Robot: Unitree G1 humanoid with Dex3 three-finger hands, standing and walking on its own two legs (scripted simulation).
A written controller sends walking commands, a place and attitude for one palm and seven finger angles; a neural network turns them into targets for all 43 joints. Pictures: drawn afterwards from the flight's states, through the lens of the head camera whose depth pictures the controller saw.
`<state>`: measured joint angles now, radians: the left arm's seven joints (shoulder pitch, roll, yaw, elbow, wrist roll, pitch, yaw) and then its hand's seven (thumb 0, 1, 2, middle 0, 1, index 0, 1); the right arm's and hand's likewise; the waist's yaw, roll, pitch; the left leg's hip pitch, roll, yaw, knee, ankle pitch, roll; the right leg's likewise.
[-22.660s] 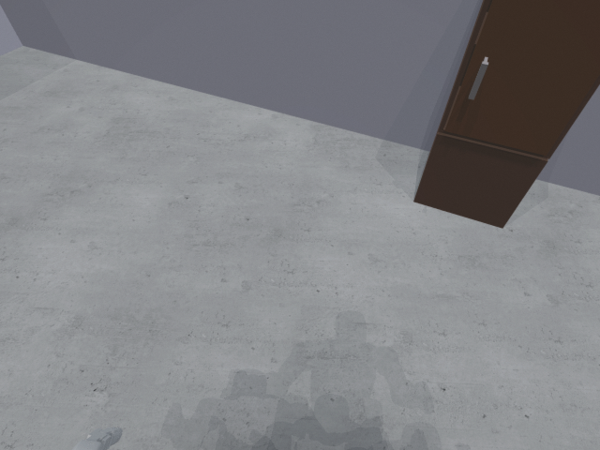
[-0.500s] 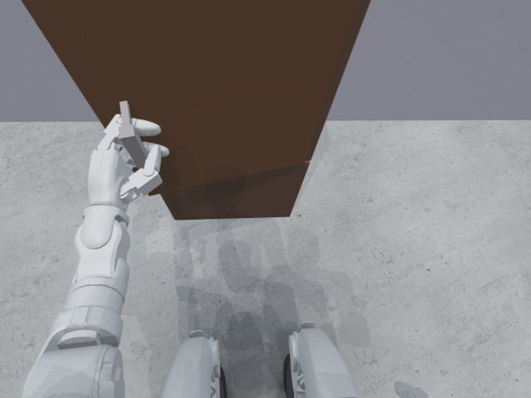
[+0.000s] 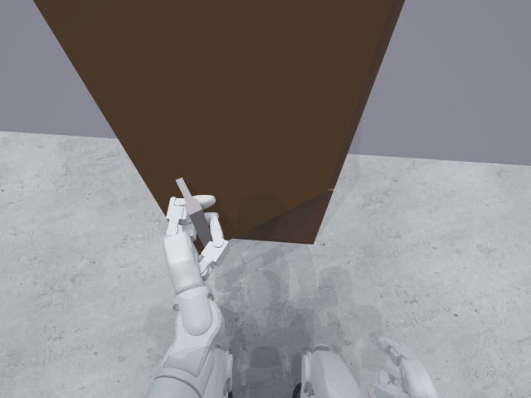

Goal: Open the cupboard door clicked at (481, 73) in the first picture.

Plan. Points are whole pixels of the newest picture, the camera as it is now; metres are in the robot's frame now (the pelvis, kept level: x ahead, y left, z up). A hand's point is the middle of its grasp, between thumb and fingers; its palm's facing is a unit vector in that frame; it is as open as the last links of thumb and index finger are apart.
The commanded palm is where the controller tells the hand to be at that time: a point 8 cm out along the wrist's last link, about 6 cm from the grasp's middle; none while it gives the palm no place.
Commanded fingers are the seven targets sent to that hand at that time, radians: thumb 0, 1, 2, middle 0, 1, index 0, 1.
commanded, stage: pull the door open along its arc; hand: left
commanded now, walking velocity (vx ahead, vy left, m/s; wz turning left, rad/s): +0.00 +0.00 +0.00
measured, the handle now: (195, 214) +0.38 +0.12 +0.00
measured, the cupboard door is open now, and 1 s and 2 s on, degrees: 34 46 46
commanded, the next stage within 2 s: open thumb and fingers to let go in 0.18 s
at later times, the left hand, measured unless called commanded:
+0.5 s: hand (248, 269) +0.30 +0.04 +0.00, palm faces +0.33 -0.94 -0.03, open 6.7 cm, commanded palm +0.25 +0.09 +0.00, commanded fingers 0.00 0.06 0.54 -0.34 -1.26 -0.34 -1.26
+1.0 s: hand (244, 274) +0.29 +0.04 +0.00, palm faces +0.30 -0.95 -0.02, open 14.6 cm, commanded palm +0.25 +0.09 +0.00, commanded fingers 0.00 -0.50 0.30 -0.17 -0.45 -0.17 -0.45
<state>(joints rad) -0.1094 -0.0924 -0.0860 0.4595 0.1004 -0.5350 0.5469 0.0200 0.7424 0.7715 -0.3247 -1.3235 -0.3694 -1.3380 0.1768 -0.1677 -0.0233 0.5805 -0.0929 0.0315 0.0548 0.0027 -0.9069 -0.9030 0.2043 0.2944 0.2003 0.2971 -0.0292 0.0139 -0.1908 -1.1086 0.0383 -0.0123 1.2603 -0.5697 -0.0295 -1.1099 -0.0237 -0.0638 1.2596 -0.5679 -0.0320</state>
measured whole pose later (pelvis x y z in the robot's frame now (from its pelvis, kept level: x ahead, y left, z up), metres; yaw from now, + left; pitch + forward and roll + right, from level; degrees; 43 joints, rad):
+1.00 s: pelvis -0.02 -0.01 -0.01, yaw +2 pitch +22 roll +1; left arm -0.01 -0.11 -0.23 0.38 0.14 -0.49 0.59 -0.01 -0.47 0.31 -0.25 -0.90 -0.27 -0.89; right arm 0.17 -0.17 -0.02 0.61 -0.09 -0.08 0.01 0.01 -0.91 -0.90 0.20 0.29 0.20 0.30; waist -0.02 0.03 -0.19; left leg -1.14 0.02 -0.04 1.31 -0.55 -0.05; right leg -1.13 -0.04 -0.09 1.32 -0.57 -0.05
